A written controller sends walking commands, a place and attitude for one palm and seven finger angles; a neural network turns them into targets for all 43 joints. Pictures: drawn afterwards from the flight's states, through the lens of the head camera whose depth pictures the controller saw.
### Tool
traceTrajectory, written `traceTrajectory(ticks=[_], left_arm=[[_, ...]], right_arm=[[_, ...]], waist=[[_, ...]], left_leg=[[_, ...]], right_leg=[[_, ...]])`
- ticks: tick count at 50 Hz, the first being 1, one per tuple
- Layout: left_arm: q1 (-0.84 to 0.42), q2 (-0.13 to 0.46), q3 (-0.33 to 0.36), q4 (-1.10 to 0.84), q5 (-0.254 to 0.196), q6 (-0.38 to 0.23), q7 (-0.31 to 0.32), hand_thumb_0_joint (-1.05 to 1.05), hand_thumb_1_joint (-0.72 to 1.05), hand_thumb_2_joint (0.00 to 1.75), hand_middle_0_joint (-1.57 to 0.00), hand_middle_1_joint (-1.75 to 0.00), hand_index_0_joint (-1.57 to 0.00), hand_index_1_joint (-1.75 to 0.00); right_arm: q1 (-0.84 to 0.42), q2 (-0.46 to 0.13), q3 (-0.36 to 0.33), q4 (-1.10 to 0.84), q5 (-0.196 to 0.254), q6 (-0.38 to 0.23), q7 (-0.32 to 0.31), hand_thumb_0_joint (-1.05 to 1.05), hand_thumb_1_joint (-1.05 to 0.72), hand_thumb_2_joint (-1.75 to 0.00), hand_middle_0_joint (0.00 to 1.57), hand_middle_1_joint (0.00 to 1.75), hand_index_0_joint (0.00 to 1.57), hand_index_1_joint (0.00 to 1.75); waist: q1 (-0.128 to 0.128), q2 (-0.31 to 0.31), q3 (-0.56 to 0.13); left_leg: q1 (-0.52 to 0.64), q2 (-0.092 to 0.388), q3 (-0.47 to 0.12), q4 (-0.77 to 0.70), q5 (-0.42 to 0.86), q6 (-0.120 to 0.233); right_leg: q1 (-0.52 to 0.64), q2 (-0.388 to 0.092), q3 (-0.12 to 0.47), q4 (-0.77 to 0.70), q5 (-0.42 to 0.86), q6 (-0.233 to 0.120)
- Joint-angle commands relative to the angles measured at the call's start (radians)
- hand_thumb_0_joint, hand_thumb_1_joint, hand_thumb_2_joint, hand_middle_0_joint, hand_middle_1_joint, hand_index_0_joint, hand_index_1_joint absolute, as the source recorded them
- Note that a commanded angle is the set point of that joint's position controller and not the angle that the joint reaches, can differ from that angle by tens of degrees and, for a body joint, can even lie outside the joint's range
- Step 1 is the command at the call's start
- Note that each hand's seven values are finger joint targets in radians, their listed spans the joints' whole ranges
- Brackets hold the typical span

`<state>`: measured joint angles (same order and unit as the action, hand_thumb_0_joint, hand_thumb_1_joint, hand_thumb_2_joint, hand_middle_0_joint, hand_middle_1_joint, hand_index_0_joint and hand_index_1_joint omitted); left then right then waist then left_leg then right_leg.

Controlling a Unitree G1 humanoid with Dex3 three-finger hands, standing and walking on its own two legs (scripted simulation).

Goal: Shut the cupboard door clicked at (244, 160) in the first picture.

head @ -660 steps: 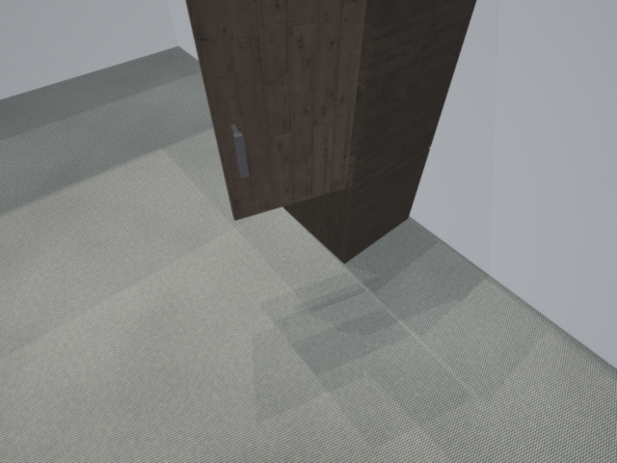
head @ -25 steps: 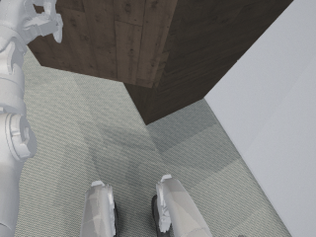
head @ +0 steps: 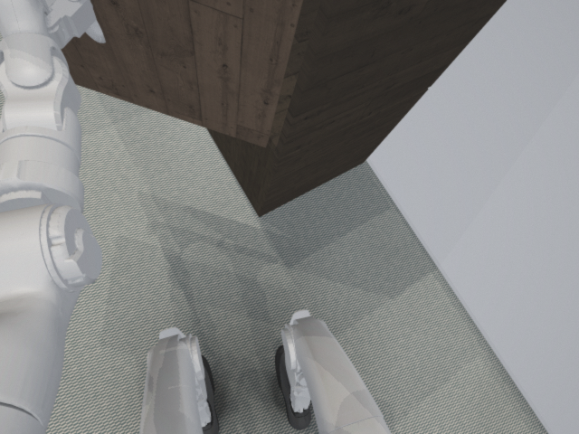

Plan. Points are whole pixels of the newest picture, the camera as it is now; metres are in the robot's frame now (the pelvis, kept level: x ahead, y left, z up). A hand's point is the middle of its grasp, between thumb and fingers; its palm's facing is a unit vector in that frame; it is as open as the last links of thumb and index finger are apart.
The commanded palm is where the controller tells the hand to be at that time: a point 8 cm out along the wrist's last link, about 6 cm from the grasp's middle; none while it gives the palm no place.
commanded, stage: pull the fist back off the door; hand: left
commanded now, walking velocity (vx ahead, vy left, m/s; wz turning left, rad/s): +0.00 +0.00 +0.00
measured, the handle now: out of the picture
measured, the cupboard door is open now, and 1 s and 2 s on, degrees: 43 43 43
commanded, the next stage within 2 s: draw the hand back to the body in 0.64 s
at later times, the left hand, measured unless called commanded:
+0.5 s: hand (95, 78) +0.52 +0.15 +0.07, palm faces +0.10 -0.99 +0.00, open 3.1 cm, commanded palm +0.50 +0.18 +0.08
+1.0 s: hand (47, 92) +0.46 +0.16 +0.13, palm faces +0.12 -0.99 -0.08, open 3.1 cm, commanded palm +0.42 +0.20 +0.14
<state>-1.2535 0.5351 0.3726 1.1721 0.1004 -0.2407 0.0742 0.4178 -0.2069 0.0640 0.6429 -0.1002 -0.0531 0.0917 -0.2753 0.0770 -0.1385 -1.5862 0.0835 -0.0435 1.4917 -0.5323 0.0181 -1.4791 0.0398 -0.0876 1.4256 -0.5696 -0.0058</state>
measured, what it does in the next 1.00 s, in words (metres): rises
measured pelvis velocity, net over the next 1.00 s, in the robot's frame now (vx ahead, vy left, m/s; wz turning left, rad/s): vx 0.03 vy -0.01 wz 0.05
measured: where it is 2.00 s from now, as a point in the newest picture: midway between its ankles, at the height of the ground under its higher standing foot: (251, 406)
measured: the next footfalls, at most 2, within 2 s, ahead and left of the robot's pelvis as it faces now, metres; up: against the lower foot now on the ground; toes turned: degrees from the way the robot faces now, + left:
none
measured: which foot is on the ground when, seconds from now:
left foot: down 0.00-1.00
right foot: down 0.00-1.00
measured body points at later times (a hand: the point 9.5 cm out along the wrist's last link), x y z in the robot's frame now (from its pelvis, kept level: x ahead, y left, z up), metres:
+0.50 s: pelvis +0.03 -0.01 +0.04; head +0.19 +0.02 +0.46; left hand +0.51 +0.20 +0.07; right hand +0.06 -0.28 -0.07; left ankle +0.06 +0.11 -0.56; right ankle +0.04 -0.12 -0.56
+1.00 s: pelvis +0.03 -0.01 +0.08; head +0.14 -0.02 +0.51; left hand +0.45 +0.21 +0.14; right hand +0.08 -0.25 -0.06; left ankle +0.06 +0.11 -0.56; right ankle +0.04 -0.12 -0.56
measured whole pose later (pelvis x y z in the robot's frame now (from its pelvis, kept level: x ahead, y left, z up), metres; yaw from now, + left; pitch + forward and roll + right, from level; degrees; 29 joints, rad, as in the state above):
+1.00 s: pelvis +0.03 -0.01 +0.08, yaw +3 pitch +22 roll -1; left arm -0.52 0.25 0.25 0.74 -0.11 -0.44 -0.04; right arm 0.36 -0.22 0.00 0.61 0.01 0.08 0.05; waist -0.09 0.07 -0.15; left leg -1.07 0.06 0.03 1.17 -0.49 0.00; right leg -1.01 0.02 -0.02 1.17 -0.54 -0.01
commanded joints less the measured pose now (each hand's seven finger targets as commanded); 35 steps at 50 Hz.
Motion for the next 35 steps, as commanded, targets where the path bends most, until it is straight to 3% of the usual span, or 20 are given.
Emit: traceTrajectory(ticks=[1, 4, 5, 9, 10, 14, 15, 16, 17, 19, 23, 26, 27, 28, 33, 34, 35], left_arm=[[-0.558, 0.155, -0.023, -0.325, -0.012, -0.147, -0.023, 0.00, 0.90, 0.90, -1.30, -1.50, -1.30, -1.50], [-0.461, 0.187, 0.051, -0.255, -0.086, -0.140, -0.069, 0.00, 0.90, 0.90, -1.30, -1.50, -1.30, -1.50], [-0.428, 0.202, 0.070, -0.247, -0.092, -0.148, -0.072, 0.00, 0.90, 0.90, -1.30, -1.50, -1.30, -1.50], [-0.206, 0.151, 0.072, -0.124, -0.068, -0.175, -0.043, 0.00, 0.90, 0.90, -1.30, -1.50, -1.30, -1.50], [-0.182, 0.163, 0.084, -0.122, -0.063, -0.194, -0.040, 0.00, 0.90, 0.90, -1.30, -1.50, -1.30, -1.50], [-0.035, 0.067, 0.034, -0.158, -0.086, -0.244, -0.064, 0.00, 0.90, 0.90, -1.30, -1.50, -1.30, -1.50], [-0.030, 0.020, 0.001, -0.183, -0.102, -0.259, -0.079, 0.00, 0.90, 0.90, -1.30, -1.50, -1.30, -1.50], [-0.009, 0.012, -0.003, -0.201, -0.110, -0.268, -0.088, 0.00, 0.90, 0.90, -1.30, -1.50, -1.30, -1.50], [-0.009, -0.041, -0.047, -0.222, -0.121, -0.274, -0.100, 0.00, 0.90, 0.90, -1.30, -1.50, -1.30, -1.50], [-0.048, -0.085, -0.083, -0.281, -0.147, -0.293, -0.111, 0.00, 0.90, 0.90, -1.30, -1.50, -1.30, -1.50], [-0.153, -0.097, -0.103, -0.389, -0.165, -0.347, -0.094, 0.00, 0.90, 0.90, -1.30, -1.50, -1.30, -1.50], [-0.139, -0.100, -0.109, -0.463, -0.155, -0.399, -0.066, 0.00, 0.90, 0.90, -1.30, -1.50, -1.30, -1.50], [-0.117, -0.116, -0.121, -0.464, -0.150, -0.408, -0.059, 0.00, 0.90, 0.90, -1.30, -1.50, -1.30, -1.50], [-0.068, -0.138, -0.135, -0.440, -0.142, -0.408, -0.053, 0.00, 0.90, 0.90, -1.30, -1.50, -1.30, -1.50], [-0.033, -0.120, -0.123, -0.171, -0.093, -0.331, -0.019, 0.00, 0.90, 0.90, -1.30, -1.50, -1.30, -1.50], [-0.038, -0.118, -0.120, -0.147, -0.095, -0.316, -0.014, 0.00, 0.90, 0.90, -1.30, -1.50, -1.30, -1.50], [-0.041, -0.077, -0.070, -0.151, -0.107, -0.316, -0.009, 0.00, 0.90, 0.90, -1.30, -1.50, -1.30, -1.50]], right_arm=[[0.241, -0.243, -0.104, -0.010, 0.011, 0.019, -0.005, 0.00, -0.90, -0.90, 0.20, 0.30, 0.20, 0.30], [0.233, -0.238, -0.100, -0.009, 0.027, 0.021, -0.021, 0.00, -0.90, -0.90, 0.20, 0.30, 0.20, 0.30], [0.235, -0.236, -0.096, -0.007, 0.026, 0.020, -0.023, 0.00, -0.90, -0.90, 0.20, 0.30, 0.20, 0.30], [0.217, -0.210, -0.089, -0.024, 0.023, 0.031, -0.016, 0.00, -0.90, -0.90, 0.20, 0.30, 0.20, 0.30], [0.217, -0.209, -0.090, -0.028, 0.022, 0.033, -0.015, 0.00, -0.90, -0.90, 0.20, 0.30, 0.20, 0.30], [0.185, -0.203, -0.110, -0.055, 0.030, 0.050, -0.006, 0.00, -0.90, -0.90, 0.20, 0.30, 0.20, 0.30], [0.183, -0.200, -0.113, -0.057, 0.032, 0.051, -0.004, 0.00, -0.90, -0.90, 0.20, 0.30, 0.20, 0.30], [0.175, -0.204, -0.120, -0.056, 0.037, 0.057, -0.005, 0.00, -0.90, -0.90, 0.20, 0.30, 0.20, 0.30], [0.161, -0.202, -0.125, -0.059, 0.042, 0.061, -0.004, 0.00, -0.90, -0.90, 0.20, 0.30, 0.20, 0.30], [0.145, -0.204, -0.136, -0.054, 0.048, 0.066, -0.010, 0.00, -0.90, -0.90, 0.20, 0.30, 0.20, 0.30], [0.119, -0.206, -0.146, -0.032, 0.050, 0.066, -0.029, 0.00, -0.90, -0.90, 0.20, 0.30, 0.20, 0.30], [0.093, -0.202, -0.150, -0.026, 0.047, 0.060, -0.037, 0.00, -0.90, -0.90, 0.20, 0.30, 0.20, 0.30], [0.087, -0.199, -0.151, -0.022, 0.045, 0.059, -0.037, 0.00, -0.90, -0.90, 0.20, 0.30, 0.20, 0.30], [0.076, -0.196, -0.150, -0.023, 0.046, 0.061, -0.036, 0.00, -0.90, -0.90, 0.20, 0.30, 0.20, 0.30], [0.055, -0.201, -0.132, -0.024, 0.049, 0.092, -0.041, 0.00, -0.90, -0.90, 0.20, 0.30, 0.20, 0.30], [0.048, -0.202, -0.128, -0.032, 0.050, 0.095, -0.042, 0.00, -0.90, -0.90, 0.20, 0.30, 0.20, 0.30], [0.051, -0.206, -0.127, -0.040, 0.048, 0.095, -0.046, 0.00, -0.90, -0.90, 0.20, 0.30, 0.20, 0.30]], waist=[[-0.030, 0.268, -0.771], [-0.009, 0.166, -0.724], [0.006, 0.179, -0.713], [0.028, 0.065, -0.550], [0.041, 0.067, -0.533], [0.062, 0.016, -0.526], [0.063, 0.029, -0.536], [0.068, 0.038, -0.537], [0.061, 0.043, -0.529], [0.046, 0.035, -0.528], [0.046, 0.082, -0.586], [0.076, 0.158, -0.681], [0.076, 0.145, -0.689], [0.084, 0.145, -0.671], [0.047, -0.012, -0.447], [0.047, -0.016, -0.431], [0.060, -0.029, -0.452]], left_leg=[[0.820, -0.018, -0.100, -0.186, 0.396, -0.003], [0.718, -0.031, -0.065, -0.208, 0.356, 0.009], [0.716, -0.031, -0.059, -0.214, 0.362, 0.010], [0.570, -0.037, -0.014, -0.219, 0.316, 0.021], [0.572, -0.038, -0.010, -0.226, 0.326, 0.020], [0.555, -0.051, 0.022, -0.235, 0.347, 0.018], [0.584, -0.056, 0.023, -0.239, 0.369, 0.018], [0.617, -0.055, 0.022, -0.248, 0.377, 0.013], [0.639, -0.058, 0.022, -0.253, 0.366, 0.011], [0.678, -0.059, 0.018, -0.257, 0.349, 0.013], [0.782, -0.061, -0.002, -0.254, 0.368, 0.008], [0.890, -0.061, -0.013, -0.255, 0.444, -0.003], [0.908, -0.059, -0.015, -0.254, 0.465, -0.003], [0.905, -0.060, -0.014, -0.258, 0.465, -0.006], [0.698, -0.066, -0.004, -0.272, 0.286, 0.007], [0.665, -0.070, 0.001, -0.278, 0.253, 0.009], [0.671, -0.071, 0.000, -0.278, 0.265, 0.012]], right_leg=[[0.256, 0.028, 0.019, -0.219, 0.292, -0.027], [0.391, 0.029, 0.037, -0.258, 0.318, -0.017], [0.399, 0.027, 0.041, -0.259, 0.327, -0.018], [0.452, 0.023, 0.054, -0.277, 0.334, -0.010], [0.463, 0.021, 0.057, -0.275, 0.348, -0.013], [0.548, 0.017, 0.075, -0.285, 0.439, -0.012], [0.552, 0.015, 0.077, -0.283, 0.468, -0.013], [0.544, 0.013, 0.071, -0.286, 0.469, -0.013], [0.526, 0.012, 0.069, -0.293, 0.454, -0.012], [0.508, 0.008, 0.070, -0.308, 0.432, -0.008], [0.463, 0.001, 0.064, -0.298, 0.410, -0.010], [0.451, -0.003, 0.059, -0.277, 0.438, -0.018], [0.449, -0.002, 0.056, -0.275, 0.449, -0.018], [0.443, -0.002, 0.053, -0.275, 0.444, -0.019], [0.424, -0.002, 0.056, -0.303, 0.329, -0.007], [0.436, -0.003, 0.059, -0.312, 0.306, -0.007], [0.451, -0.002, 0.061, -0.307, 0.314, -0.009]])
